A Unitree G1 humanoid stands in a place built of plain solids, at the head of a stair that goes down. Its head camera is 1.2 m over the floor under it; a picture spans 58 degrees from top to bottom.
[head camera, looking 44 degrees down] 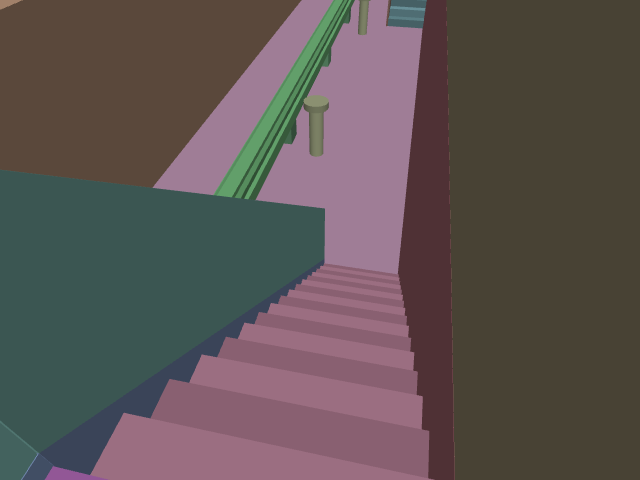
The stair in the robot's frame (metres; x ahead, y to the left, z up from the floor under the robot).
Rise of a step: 0.20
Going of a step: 0.23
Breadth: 1.02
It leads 12 degrees to the right of straight ahead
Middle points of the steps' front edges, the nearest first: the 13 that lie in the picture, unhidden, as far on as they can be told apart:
0.53 0.15 -0.19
0.76 0.10 -0.39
0.98 0.05 -0.59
1.21 0.01 -0.78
1.44 -0.04 -0.98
1.66 -0.09 -1.18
1.89 -0.13 -1.37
2.12 -0.18 -1.57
2.35 -0.23 -1.77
2.57 -0.27 -1.96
2.80 -0.32 -2.16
3.03 -0.37 -2.36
3.26 -0.41 -2.55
